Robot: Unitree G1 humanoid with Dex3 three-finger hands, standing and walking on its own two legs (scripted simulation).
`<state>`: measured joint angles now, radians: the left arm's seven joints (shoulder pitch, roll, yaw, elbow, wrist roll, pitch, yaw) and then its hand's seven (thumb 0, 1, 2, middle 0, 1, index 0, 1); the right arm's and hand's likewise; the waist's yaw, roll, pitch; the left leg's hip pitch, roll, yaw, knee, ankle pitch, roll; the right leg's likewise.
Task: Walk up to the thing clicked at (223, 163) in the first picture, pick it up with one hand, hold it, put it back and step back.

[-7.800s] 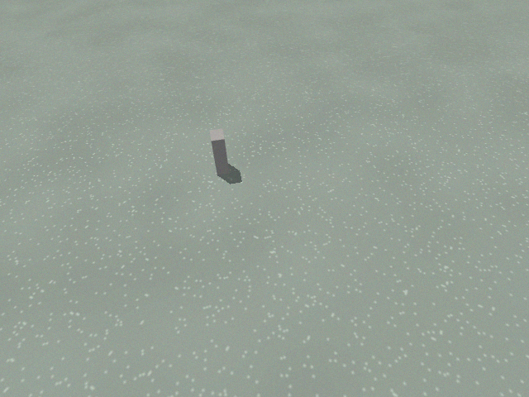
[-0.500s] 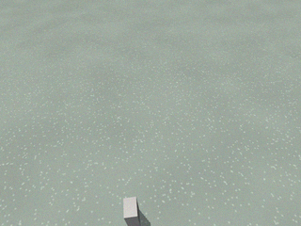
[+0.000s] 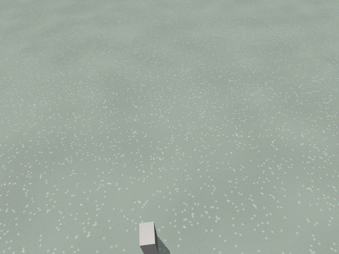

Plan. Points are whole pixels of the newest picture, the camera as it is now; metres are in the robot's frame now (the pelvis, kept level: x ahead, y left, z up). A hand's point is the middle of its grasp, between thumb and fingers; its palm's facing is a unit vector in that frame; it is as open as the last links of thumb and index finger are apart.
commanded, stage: stand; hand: left
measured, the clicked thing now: (149, 240) +0.33 +0.14 -0.66
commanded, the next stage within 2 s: go down in 0.30 s
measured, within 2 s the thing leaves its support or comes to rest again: neither
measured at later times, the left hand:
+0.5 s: hand out of the picture +0.09 +0.25 -0.16, palm faces +0.06 -0.94 -0.34, open 8.0 cm
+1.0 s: hand out of the picture +0.13 +0.27 -0.19, palm faces +0.06 -0.94 -0.32, open 16.2 cm
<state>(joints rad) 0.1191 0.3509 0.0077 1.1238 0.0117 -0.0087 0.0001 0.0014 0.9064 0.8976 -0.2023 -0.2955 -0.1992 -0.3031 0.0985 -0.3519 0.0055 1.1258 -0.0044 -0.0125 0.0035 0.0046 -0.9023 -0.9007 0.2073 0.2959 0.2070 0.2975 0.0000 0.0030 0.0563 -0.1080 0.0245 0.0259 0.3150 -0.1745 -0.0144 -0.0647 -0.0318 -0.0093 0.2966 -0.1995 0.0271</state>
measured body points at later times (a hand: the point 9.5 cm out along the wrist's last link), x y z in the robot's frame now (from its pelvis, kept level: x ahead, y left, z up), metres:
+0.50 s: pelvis -0.01 +0.00 +0.00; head +0.02 +0.00 +0.44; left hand +0.09 +0.30 -0.13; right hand +0.07 -0.29 -0.13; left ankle +0.00 +0.13 -0.75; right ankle -0.02 -0.14 -0.75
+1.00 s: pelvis -0.02 +0.01 -0.06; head +0.05 +0.02 +0.38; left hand +0.12 +0.32 -0.17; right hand +0.13 -0.25 -0.16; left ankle +0.00 +0.13 -0.75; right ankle -0.02 -0.14 -0.75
